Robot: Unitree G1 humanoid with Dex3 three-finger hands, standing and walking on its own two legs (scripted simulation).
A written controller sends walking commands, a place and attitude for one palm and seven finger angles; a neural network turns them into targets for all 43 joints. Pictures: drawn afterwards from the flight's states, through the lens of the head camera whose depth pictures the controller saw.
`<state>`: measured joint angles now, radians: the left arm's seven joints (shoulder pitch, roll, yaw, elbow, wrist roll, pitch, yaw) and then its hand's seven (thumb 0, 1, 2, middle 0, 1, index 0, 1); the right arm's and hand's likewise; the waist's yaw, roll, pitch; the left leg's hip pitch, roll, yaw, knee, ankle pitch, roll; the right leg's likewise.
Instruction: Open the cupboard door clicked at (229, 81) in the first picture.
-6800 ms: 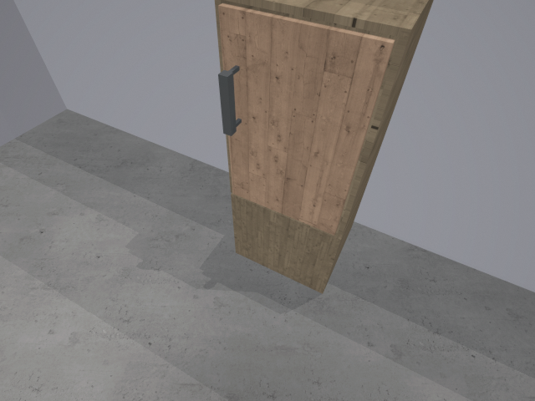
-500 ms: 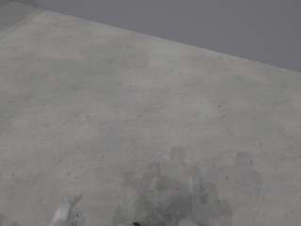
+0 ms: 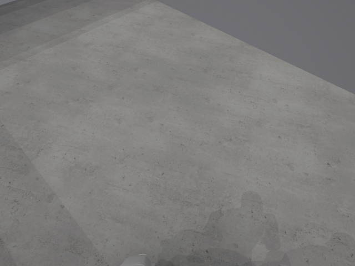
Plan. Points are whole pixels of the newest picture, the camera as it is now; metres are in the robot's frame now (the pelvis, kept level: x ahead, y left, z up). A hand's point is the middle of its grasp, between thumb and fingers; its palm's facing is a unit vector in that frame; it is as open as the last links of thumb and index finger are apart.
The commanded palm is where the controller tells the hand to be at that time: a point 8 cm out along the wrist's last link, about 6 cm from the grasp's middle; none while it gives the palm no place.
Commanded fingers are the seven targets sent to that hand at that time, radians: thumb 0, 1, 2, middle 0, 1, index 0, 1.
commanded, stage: turn to face it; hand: left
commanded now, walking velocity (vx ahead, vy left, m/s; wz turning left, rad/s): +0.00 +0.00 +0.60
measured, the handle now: out of the picture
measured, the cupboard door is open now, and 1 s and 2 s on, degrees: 0 0 0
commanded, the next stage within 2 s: none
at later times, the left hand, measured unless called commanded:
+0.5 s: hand out of the picture +0.06 +0.20 -0.14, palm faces +0.28 -0.92 -0.29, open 7.4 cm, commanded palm none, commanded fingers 0.00 0.90 0.90 -0.20 -0.30 -0.20 -0.30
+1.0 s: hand out of the picture -0.06 +0.23 -0.16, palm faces +0.58 -0.77 -0.25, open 7.4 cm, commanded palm none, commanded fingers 0.00 0.90 0.90 -0.20 -0.30 -0.20 -0.30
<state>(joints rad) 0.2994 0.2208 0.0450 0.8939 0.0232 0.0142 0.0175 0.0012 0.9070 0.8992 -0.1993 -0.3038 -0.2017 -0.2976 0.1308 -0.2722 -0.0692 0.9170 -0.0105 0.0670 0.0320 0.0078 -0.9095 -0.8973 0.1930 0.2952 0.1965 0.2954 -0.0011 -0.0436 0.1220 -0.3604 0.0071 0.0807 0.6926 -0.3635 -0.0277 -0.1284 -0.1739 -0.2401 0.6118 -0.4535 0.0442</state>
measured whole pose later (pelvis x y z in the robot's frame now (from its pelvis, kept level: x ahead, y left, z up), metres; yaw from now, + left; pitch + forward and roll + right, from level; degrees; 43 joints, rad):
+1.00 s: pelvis +0.00 +0.00 +0.01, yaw +35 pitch +0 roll -1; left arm 0.18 0.27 0.08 0.90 0.01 0.08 0.01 0.01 0.91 0.90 -0.19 -0.30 -0.20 -0.30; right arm 0.16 -0.22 -0.04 0.90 -0.02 0.03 0.00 0.00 -0.90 -0.90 0.20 0.30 0.20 0.30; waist -0.01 -0.04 0.10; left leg -0.27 -0.01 -0.02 0.55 -0.28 0.02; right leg -0.45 -0.09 -0.04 1.03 -0.46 0.08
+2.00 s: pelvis +0.00 -0.02 +0.01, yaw +71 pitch +0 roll -1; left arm 0.10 0.24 0.06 0.84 0.00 0.04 0.01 0.00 0.91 0.90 -0.19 -0.30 -0.20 -0.30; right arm 0.21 -0.22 -0.06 0.92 -0.02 0.05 0.01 0.00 -0.90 -0.90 0.20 0.30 0.20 0.30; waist -0.04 0.02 0.08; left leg -0.30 -0.05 -0.15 0.54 -0.24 0.00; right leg -0.31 -0.02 -0.02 0.67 -0.35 0.07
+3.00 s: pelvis +0.02 -0.01 +0.01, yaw +107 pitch -1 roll +1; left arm 0.20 0.17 0.03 0.86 0.02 0.02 0.02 0.00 0.91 0.90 -0.20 -0.30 -0.20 -0.30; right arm 0.19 -0.26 -0.10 0.93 -0.02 0.08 0.03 0.01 -0.91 -0.90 0.20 0.30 0.20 0.30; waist -0.05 0.04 0.09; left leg -0.52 -0.03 -0.04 1.20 -0.41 -0.05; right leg -0.21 -0.08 -0.11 0.52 -0.30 0.00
